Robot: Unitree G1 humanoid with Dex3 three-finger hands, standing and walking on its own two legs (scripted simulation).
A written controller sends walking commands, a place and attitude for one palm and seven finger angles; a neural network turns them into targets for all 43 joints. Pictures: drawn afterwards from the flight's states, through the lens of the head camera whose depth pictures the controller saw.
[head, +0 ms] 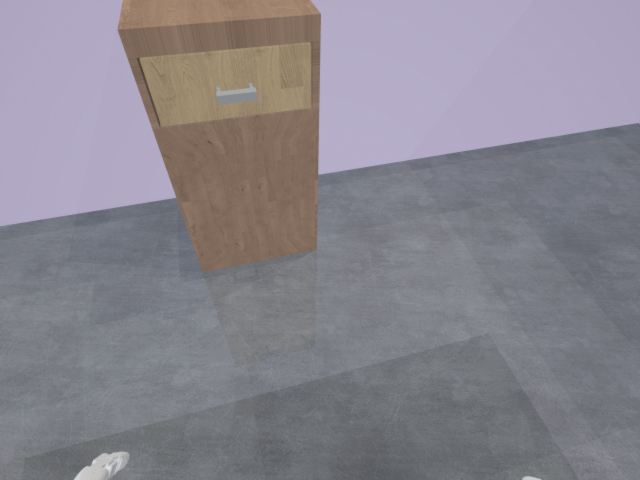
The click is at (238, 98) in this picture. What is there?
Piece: drawer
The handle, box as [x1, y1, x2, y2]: [216, 83, 257, 104]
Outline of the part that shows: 255,88 252,86 251,83 248,83 248,88 221,91 219,86 217,86 216,95 218,104 257,99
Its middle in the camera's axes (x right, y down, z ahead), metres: -0.22 -0.38 +1.00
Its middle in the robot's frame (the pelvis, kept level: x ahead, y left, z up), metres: +1.00 +0.28 -0.02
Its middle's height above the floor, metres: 0.74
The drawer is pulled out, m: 0.00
